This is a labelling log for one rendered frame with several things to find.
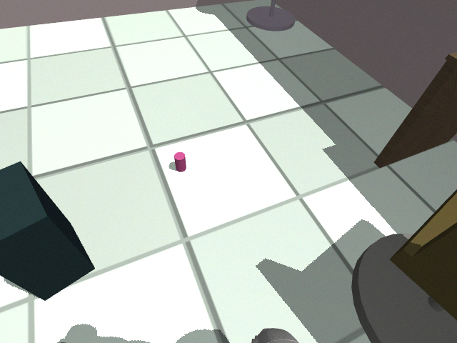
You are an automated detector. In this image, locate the desk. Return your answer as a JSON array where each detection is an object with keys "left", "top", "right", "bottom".
[{"left": 374, "top": 52, "right": 457, "bottom": 168}]

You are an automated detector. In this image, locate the coat stand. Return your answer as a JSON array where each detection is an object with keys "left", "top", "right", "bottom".
[{"left": 246, "top": 0, "right": 295, "bottom": 31}]

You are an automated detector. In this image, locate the office chair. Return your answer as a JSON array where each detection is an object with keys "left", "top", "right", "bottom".
[{"left": 351, "top": 190, "right": 457, "bottom": 343}]

